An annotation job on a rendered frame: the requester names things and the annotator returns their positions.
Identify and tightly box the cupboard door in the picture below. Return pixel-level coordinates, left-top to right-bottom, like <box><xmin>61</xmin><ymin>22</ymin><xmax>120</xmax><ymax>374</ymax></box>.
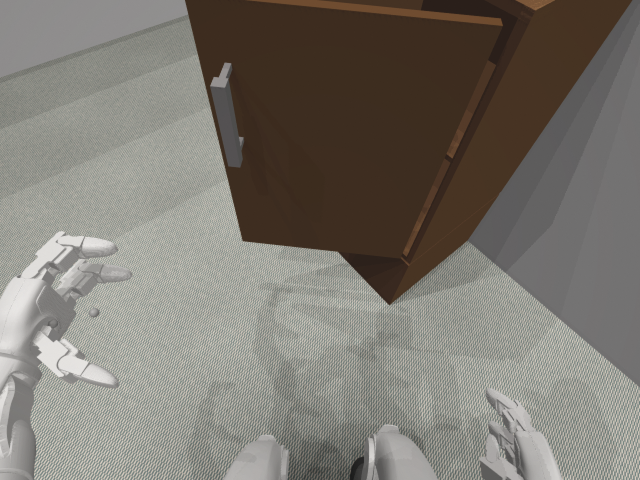
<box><xmin>185</xmin><ymin>0</ymin><xmax>503</xmax><ymax>259</ymax></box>

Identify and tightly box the handle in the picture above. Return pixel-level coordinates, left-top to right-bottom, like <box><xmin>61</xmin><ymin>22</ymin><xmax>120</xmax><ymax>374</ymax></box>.
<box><xmin>210</xmin><ymin>63</ymin><xmax>244</xmax><ymax>168</ymax></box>

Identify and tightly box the robot right hand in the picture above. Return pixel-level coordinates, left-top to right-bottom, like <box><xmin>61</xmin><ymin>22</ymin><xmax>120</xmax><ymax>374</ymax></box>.
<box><xmin>480</xmin><ymin>388</ymin><xmax>562</xmax><ymax>480</ymax></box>

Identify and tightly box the robot left hand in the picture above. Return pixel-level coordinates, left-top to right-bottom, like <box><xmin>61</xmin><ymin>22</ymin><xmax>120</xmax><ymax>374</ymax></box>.
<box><xmin>0</xmin><ymin>231</ymin><xmax>133</xmax><ymax>388</ymax></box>

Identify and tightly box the left robot forearm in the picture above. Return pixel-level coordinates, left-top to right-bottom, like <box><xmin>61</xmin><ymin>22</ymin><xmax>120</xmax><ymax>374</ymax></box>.
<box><xmin>0</xmin><ymin>353</ymin><xmax>42</xmax><ymax>480</ymax></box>

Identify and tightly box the robot left shin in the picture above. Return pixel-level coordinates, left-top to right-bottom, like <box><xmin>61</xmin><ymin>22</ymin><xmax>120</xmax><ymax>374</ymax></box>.
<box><xmin>257</xmin><ymin>435</ymin><xmax>277</xmax><ymax>443</ymax></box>

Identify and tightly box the left robot thigh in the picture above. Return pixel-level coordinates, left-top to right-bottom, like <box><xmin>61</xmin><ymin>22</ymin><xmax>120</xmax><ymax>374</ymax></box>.
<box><xmin>223</xmin><ymin>440</ymin><xmax>289</xmax><ymax>480</ymax></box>

